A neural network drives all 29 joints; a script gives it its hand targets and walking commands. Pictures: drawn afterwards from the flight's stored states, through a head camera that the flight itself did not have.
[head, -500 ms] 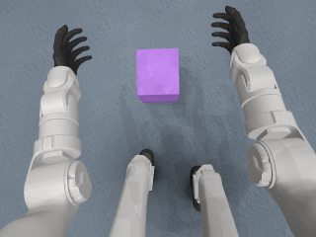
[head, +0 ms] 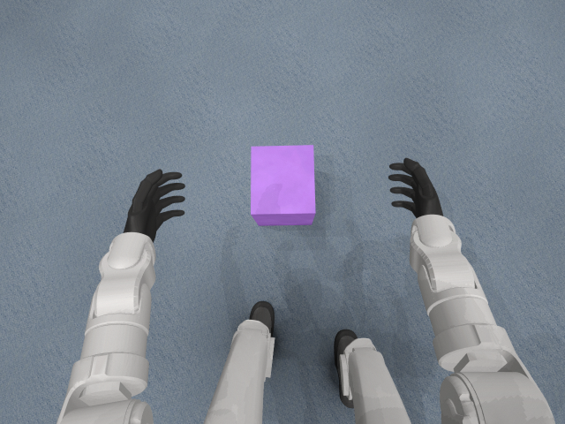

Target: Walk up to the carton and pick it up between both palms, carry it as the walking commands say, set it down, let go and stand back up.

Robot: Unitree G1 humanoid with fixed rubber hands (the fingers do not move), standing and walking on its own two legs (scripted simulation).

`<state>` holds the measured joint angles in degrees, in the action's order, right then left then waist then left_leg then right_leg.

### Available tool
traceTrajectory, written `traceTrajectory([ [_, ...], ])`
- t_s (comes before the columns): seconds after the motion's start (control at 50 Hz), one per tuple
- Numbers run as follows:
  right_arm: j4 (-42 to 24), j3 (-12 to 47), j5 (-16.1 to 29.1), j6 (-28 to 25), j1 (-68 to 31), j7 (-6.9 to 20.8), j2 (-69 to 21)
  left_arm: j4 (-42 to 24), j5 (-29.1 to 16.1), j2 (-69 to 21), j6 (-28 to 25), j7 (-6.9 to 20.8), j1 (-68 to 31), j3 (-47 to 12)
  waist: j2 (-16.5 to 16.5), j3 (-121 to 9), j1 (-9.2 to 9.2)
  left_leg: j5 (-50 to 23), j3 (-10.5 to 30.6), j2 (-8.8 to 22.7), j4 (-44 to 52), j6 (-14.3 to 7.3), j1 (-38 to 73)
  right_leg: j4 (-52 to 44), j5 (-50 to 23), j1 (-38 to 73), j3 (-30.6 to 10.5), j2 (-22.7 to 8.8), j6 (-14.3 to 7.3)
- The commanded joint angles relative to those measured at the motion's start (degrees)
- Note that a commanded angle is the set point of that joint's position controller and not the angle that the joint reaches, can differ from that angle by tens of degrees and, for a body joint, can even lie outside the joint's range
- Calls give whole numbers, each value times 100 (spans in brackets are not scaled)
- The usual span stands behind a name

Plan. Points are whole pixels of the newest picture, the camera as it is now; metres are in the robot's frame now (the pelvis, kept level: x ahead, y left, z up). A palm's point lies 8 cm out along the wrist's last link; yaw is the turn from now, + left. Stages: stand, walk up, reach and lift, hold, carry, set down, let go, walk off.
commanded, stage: let go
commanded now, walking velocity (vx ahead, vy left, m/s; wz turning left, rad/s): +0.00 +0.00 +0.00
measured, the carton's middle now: (283, 188) +0.55 +0.09 -0.59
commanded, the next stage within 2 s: stand in 1.00 s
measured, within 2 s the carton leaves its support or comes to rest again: neither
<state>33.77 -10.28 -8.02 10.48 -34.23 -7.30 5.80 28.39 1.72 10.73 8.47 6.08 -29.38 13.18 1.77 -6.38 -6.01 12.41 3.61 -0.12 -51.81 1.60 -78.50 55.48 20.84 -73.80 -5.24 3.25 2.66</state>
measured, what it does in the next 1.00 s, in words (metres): rises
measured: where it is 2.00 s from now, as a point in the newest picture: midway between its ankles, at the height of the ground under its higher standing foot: (303, 365)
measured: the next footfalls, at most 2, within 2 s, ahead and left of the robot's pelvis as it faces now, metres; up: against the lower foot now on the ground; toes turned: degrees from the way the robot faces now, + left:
none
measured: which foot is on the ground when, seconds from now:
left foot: down 0.00-1.00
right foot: down 0.00-1.00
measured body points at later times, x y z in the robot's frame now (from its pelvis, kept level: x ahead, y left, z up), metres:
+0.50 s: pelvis +0.06 -0.01 +0.08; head +0.14 -0.01 +0.52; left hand +0.23 +0.23 +0.00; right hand +0.29 -0.22 -0.02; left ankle +0.08 +0.13 -0.65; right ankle +0.02 -0.14 -0.65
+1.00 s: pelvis +0.06 -0.01 +0.09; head +0.09 -0.02 +0.54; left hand +0.22 +0.23 +0.01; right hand +0.25 -0.22 +0.00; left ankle +0.08 +0.13 -0.65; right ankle +0.02 -0.14 -0.65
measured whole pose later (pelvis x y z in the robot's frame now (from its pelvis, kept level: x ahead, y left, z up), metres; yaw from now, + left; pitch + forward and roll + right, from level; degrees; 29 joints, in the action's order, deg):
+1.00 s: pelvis +0.06 -0.01 +0.09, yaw +2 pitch +2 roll +1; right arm 29.6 -4.0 -5.0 3.7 11.0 1.8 8.8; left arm 21.4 1.7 10.8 9.6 3.1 13.6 1.9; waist 0.3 1.2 -2.9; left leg 10.9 3.6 -0.4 -25.2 1.9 -15.9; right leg 28.2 18.6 -11.0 -5.1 0.8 0.0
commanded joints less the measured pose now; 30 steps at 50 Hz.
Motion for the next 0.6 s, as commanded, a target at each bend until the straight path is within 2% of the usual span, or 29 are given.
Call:
traceTrajectory([
  [0.0,-1658,496,152,-234,170,59,-301,-1236,10,287,-127,187,509,-379,-45,-4103,345,-1327,-332,-300,697,-119,5360,-1177,-1005,3147,788,241,-26],
  [0.02,-1630,311,90,-302,354,104,7,-788,419,644,-170,107,1137,-75,-209,-3810,-4,-1355,-361,-332,991,-73,5508,-1308,-1057,3156,776,234,6],
  [0.04,-1171,348,231,-349,825,203,-238,-1310,209,434,-239,96,839,-381,-673,-2814,220,-655,-126,-291,1181,-11,5823,-1391,-313,2741,786,212,-106],
  [0.06,-992,147,46,-417,1841,307,213,-751,75,268,-254,103,2129,-648,-673,-3116,413,-876,-115,-272,1332,84,6592,-1640,-238,2956,928,261,-130],
  [0.08,-874,175,207,-481,969,347,238,-897,-99,322,-340,101,1030,-677,-366,-2081,583,-340,-1,-209,1338,-7,5860,-1813,241,2395,819,184,-151],
  [0.1,-1111,170,213,-531,1312,366,99,-1064,-74,263,-384,131,1555,-677,-356,-1955,545,175,-15,-178,1548,-32,6115,-1990,480,2750,761,157,-184],
  [0.12,-900,160,320,-586,1358,439,-19,-1035,-7,292,-456,98,1585,-780,-895,-1884,230,-256,-12,-214,1648,45,6169,-1913,140,2844,706,122,-246],
  [0.14,-901,-132,98,-676,1507,457,435,-1154,217,588,-527,-39,1558,-504,-750,-1620,269,236,-145,-180,1599,112,6067,-1952,368,3133,693,106,-209],
  [0.16,-634,31,239,-693,2223,568,415,-1172,-141,249,-565,-23,2013,-907,-1207,-1967,438,-419,-24,-142,1736,147,6926,-2051,99,3109,779,149,-325],
  [0.18,-723,211,387,-757,2579,611,435,-1295,-174,337,-612,-81,2351,-819,-797,-1913,436,-527,-152,-167,1769,102,6850,-2163,30,3641,812,145,-299],
  [0.2,-651,76,169,-787,3160,591,599,-1269,-153,207,-666,-158,3078,-919,-908,-1636,506,-880,-168,-141,1967,206,7067,-2314,-303,3958,714,149,-295],
  [0.22,-466,-134,78,-765,2384,602,767,-937,126,448,-578,-222,2501,-610,-928,-949,417,-414,-232,-127,2061,210,6601,-2543,144,3870,677,36,-302],
  [0.24,-583,-31,217,-893,2542,637,655,-1186,-13,391,-678,-246,2614,-746,-642,-640,471,-289,-246,-198,2282,155,6799,-2692,91,3941,710,91,-322],
  [0.26,-559,239,421,-854,3007,696,620,-1128,-110,394,-625,-175,2951,-854,-765,-1039,562,-252,-405,-169,2302,130,6937,-2824,-86,4601,710,31,-300],
  [0.28,-557,358,467,-894,3366,715,588,-993,-11,380,-633,-220,3556,-867,-1037,-810,341,-275,-390,-178,2449,160,6892,-2921,-230,5022,617,-26,-337],
  [0.3,-1061,371,434,-980,2865,742,770,-1062,-175,365,-719,-183,3344,-884,-532,-334,426,-507,-313,-184,2468,81,6686,-2931,-318,4606,624,29,-337],
  [0.32,-978,283,373,-965,3415,750,819,-1020,-289,363,-699,-146,3515,-1000,-545,-770,639,-843,-373,-139,2543,71,7368,-3083,-603,5061,608,45,-330],
  [0.34,-1063,200,359,-1028,3330,770,946,-1255,-286,350,-779,-156,3512,-1009,-572,-354,701,-1122,-325,-165,2531,146,7274,-3112,-824,4887,580,66,-359],
  [0.36,-1047,226,336,-1029,3466,798,952,-1138,-378,387,-776,-165,3734,-1155,-160,-490,675,-1282,-321,-145,2601,104,7452,-3131,-920,5140,607,95,-301],
  [0.38,-1175,331,506,-1133,3461,822,957,-1190,-376,454,-818,-138,3698,-1122,-223,-528,708,-1857,-363,-255,2495,44,7410,-3238,-1475,5091,510,58,-275],
  [0.4,-1168,225,450,-1119,3653,835,1080,-1285,-321,498,-848,-185,3726,-1049,-400,-538,691,-2131,-334,-228,2529,80,7627,-3157,-1596,5275,572,109,-250],
  [0.42,-1270,321,544,-1183,3792,910,985,-1506,-311,451,-886,-159,3649,-1087,-245,-778,662,-2503,-245,-197,2412,49,7893,-3151,-1820,5150,591,82,-223],
  [0.44,-1065,401,442,-1187,4241,940,972,-1203,-146,478,-869,-183,4250,-1019,-103,-655,682,-2620,-391,-297,2489,98,7829,-3233,-2238,5610,534,18,-158],
  [0.46,-1391,357,493,-1206,4117,908,1061,-1216,-211,560,-835,-193,4276,-984,-68,-851,631,-2770,-284,-249,2478,48,8085,-3247,-2249,5663,572,30,-140],
  [0.5,-950,532,582,-1109,4702,963,942,-1149,-42,760,-821,-238,4497,-841,-221,-596,555,-2087,-490,-378,2654,9,7910,-3362,-2226,5903,465,-71,-117],
  [0.52,-1321,546,466,-1099,4357,943,975,-923,-48,719,-795,-209,4514,-877,636,-443,646,-1894,-424,-379,2656,-84,7926,-3402,-2181,5929,492,-93,-14],
  [0.54,-1038,635,556,-1080,4572,918,1030,-737,-190,603,-704,-192,4559,-991,411,279,765,-1897,-536,-389,2680,-52,7797,-3480,-2384,5613,394,-112,-57],
  [0.56,-1323,435,370,-998,4627,950,1169,-993,-67,701,-710,-201,4601,-828,231,-223,682,-1665,-504,-362,2779,-31,7973,-3484,-1913,5981,494,-54,-86],
  [0.58,-1178,664,535,-998,4761,952,982,-1043,-46,613,-702,-143,4497,-1014,255,109,646,-1565,-579,-459,2751,-57,7624,-3509,-2207,6161,420,-84,-73],
])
